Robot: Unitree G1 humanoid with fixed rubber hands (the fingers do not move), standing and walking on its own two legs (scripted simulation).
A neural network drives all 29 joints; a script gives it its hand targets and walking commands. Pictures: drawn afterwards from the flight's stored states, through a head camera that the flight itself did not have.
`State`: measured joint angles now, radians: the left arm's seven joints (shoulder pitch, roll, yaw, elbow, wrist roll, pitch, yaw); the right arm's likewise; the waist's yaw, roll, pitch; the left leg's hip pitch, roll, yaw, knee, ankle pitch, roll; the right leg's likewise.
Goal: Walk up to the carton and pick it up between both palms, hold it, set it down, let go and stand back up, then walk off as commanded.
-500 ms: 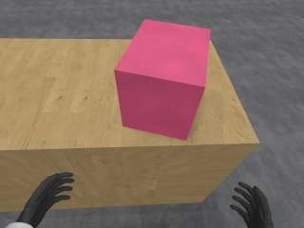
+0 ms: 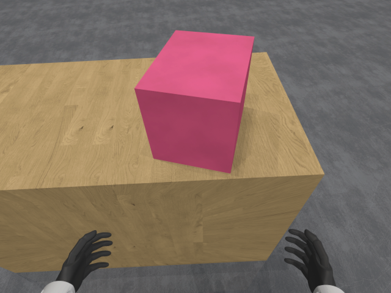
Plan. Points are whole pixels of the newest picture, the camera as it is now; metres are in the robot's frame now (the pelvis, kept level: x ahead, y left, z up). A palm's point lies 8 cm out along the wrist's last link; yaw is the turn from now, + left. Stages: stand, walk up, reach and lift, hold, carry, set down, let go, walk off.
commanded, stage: set down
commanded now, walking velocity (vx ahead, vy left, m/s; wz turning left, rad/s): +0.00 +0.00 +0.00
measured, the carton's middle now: (202, 99) +0.56 +0.00 +0.08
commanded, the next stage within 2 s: let go in 0.50 s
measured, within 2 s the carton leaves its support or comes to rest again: neither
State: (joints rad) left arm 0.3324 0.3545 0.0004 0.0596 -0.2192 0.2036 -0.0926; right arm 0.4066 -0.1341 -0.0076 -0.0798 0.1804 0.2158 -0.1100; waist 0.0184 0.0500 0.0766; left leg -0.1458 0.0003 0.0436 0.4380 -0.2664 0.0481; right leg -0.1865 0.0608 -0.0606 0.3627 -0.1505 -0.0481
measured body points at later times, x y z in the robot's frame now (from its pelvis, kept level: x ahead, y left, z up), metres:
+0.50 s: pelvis +0.02 +0.00 +0.00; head +0.05 +0.03 +0.45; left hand +0.17 +0.26 -0.07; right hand +0.17 -0.21 -0.06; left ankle -0.01 +0.10 -0.74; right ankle +0.03 -0.08 -0.74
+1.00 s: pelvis +0.02 -0.01 +0.00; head +0.04 +0.01 +0.45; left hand +0.19 +0.23 -0.09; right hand +0.18 -0.23 -0.09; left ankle -0.01 +0.10 -0.74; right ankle +0.03 -0.08 -0.74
